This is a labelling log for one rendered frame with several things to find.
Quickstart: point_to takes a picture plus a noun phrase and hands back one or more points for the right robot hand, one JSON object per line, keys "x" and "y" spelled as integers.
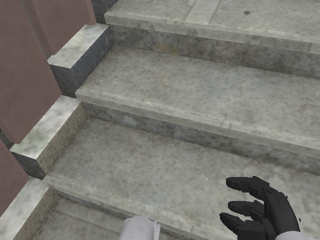
{"x": 270, "y": 219}

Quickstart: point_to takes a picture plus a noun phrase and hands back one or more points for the left robot thigh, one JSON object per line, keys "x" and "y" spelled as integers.
{"x": 140, "y": 228}

